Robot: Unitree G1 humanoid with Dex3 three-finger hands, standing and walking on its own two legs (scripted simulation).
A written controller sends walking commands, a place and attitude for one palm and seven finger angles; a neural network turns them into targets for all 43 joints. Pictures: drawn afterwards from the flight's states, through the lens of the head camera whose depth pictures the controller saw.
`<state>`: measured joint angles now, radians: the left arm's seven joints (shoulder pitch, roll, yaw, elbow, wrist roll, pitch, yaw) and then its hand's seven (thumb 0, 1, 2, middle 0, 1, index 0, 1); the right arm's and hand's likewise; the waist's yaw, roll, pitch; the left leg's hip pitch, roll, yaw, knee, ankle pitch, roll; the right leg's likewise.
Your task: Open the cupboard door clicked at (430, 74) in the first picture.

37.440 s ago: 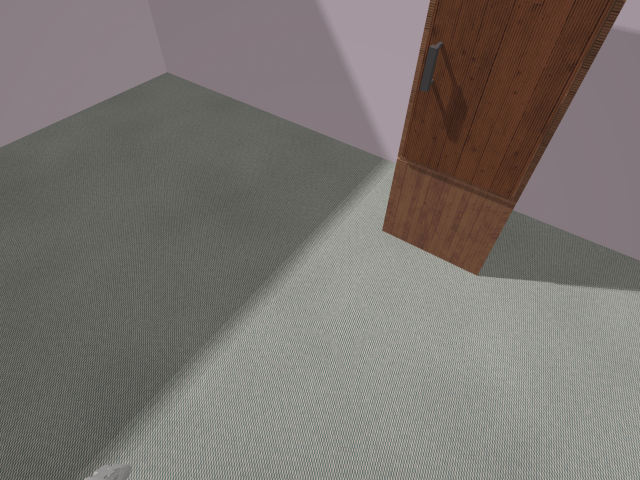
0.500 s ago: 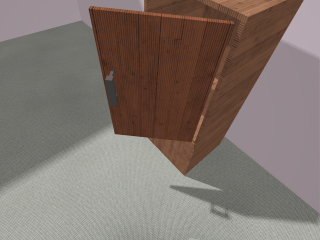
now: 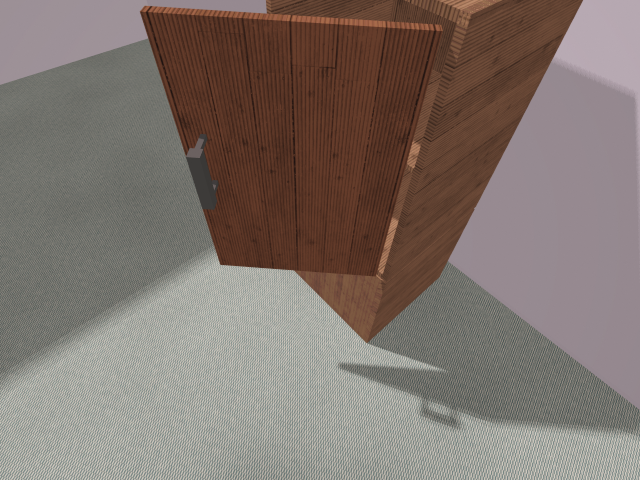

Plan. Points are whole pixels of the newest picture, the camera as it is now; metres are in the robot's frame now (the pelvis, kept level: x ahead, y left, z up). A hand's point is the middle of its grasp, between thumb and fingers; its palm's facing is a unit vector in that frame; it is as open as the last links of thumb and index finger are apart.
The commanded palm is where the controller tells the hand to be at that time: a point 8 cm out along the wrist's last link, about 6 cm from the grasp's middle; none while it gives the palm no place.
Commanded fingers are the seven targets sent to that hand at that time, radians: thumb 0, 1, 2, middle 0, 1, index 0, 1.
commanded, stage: come to a stop and stand still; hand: left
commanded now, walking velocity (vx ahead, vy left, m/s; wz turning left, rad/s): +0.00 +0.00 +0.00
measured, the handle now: (205, 172) +0.58 +0.24 +0.00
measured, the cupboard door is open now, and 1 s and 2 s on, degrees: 44 44 44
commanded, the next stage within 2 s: look again from close up in 0.52 s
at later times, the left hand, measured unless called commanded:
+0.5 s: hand out of the picture -0.02 +0.25 -0.17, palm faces -0.02 -0.97 -0.26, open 7.4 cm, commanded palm none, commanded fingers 0.00 0.90 0.90 -0.20 -0.30 -0.20 -0.30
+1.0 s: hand out of the picture +0.05 +0.18 -0.17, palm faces -0.04 -0.97 -0.22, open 7.3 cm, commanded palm none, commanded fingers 0.00 0.90 0.90 -0.20 -0.30 -0.20 -0.30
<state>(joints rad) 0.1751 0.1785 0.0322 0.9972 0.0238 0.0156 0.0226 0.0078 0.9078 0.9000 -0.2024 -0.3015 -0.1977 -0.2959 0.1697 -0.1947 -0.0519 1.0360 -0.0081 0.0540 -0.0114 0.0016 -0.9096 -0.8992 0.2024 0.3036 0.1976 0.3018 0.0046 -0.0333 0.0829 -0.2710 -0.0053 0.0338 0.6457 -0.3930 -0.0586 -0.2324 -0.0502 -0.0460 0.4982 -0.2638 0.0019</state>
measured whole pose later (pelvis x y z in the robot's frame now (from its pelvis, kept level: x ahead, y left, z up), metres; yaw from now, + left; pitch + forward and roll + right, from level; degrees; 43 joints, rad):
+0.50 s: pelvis -0.02 +0.05 +0.00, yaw -2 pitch +0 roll +1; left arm 0.32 0.20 -0.01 1.04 0.03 0.02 0.02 0.01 0.91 0.90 -0.20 -0.30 -0.19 -0.30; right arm 0.25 -0.21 0.00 0.97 -0.02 0.00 -0.01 0.00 -0.92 -0.90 0.21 0.30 0.20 0.30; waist 0.02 0.02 0.03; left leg -0.20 -0.06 0.11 0.45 -0.26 0.08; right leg -0.27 -0.10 0.03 0.50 -0.24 0.03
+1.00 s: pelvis +0.01 +0.00 +0.00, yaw -2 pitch +0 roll +1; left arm 0.22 0.18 -0.01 1.08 0.02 -0.01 0.02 0.01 0.92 0.90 -0.20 -0.30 -0.20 -0.30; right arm 0.25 -0.17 0.01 1.10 -0.02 -0.02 -0.02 0.00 -0.91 -0.90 0.20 0.30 0.20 0.30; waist -0.01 0.01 0.03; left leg -0.15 0.01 0.08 0.42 -0.27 0.00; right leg -0.21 -0.03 -0.01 0.48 -0.27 0.01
